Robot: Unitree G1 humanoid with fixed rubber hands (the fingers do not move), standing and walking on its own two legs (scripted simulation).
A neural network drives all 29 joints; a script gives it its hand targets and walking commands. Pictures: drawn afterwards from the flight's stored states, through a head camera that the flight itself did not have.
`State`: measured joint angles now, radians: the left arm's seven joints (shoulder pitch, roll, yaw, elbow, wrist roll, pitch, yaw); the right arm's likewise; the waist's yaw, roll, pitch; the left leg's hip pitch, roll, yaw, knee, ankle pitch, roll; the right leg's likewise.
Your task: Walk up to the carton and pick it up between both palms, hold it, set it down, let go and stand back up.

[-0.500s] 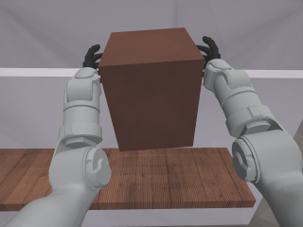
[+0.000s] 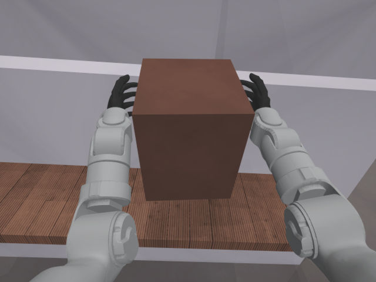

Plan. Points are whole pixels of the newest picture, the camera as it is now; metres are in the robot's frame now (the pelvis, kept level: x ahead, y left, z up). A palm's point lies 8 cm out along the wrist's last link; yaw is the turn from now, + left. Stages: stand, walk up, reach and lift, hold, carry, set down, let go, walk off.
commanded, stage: set down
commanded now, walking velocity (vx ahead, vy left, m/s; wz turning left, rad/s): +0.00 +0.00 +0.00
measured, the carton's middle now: (187, 130) +0.42 +0.01 +0.18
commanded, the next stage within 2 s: none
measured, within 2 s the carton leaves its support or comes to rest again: neither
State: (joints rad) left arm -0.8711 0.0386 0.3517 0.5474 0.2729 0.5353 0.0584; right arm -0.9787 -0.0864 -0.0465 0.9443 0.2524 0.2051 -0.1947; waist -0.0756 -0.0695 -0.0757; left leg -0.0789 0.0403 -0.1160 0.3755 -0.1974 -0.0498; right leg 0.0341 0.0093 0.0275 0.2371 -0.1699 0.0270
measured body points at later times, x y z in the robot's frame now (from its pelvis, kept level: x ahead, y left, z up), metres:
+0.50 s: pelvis +0.00 -0.01 +0.00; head -0.06 +0.02 +0.44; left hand +0.41 +0.16 +0.22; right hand +0.41 -0.14 +0.23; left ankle +0.01 +0.15 -0.75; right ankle -0.02 -0.14 -0.75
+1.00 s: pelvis +0.00 -0.01 +0.00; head -0.04 +0.03 +0.45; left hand +0.41 +0.16 +0.17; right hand +0.42 -0.13 +0.19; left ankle +0.01 +0.15 -0.75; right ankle -0.02 -0.14 -0.75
